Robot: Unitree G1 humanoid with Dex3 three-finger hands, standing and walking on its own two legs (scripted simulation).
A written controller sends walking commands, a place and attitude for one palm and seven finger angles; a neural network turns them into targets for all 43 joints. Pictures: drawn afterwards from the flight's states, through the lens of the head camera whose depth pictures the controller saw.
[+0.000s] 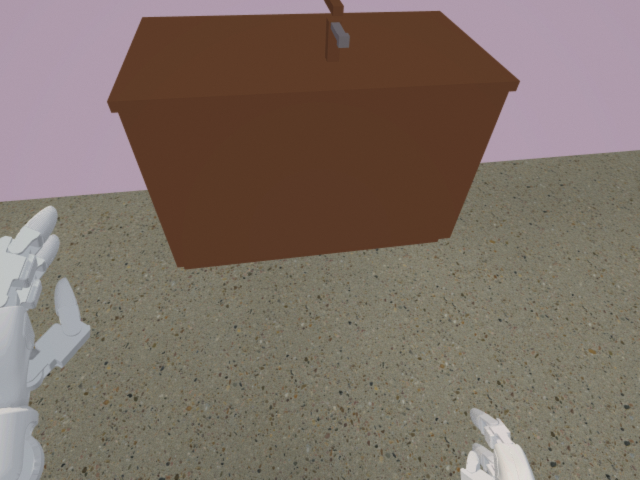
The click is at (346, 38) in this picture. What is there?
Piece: tap's lever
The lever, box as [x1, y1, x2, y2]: [337, 33, 349, 47]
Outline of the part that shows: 337,33 338,47 348,47 348,34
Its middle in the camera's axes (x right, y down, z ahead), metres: +0.06 -0.51 +1.00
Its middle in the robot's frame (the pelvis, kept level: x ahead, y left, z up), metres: +1.11 +0.01 +0.10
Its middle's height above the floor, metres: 0.87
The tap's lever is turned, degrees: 0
